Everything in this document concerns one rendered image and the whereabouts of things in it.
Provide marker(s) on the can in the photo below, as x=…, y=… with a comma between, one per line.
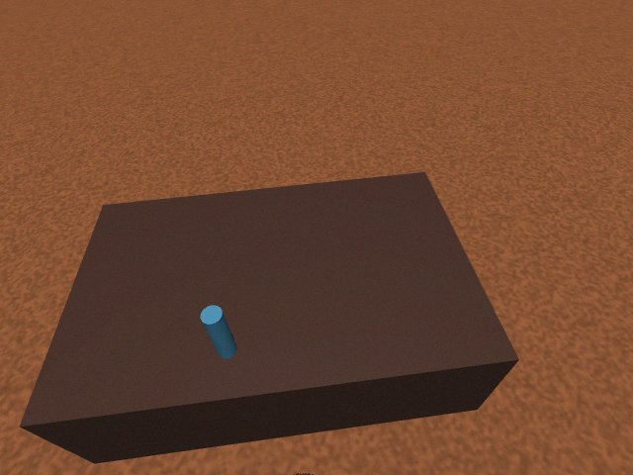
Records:
x=217, y=328

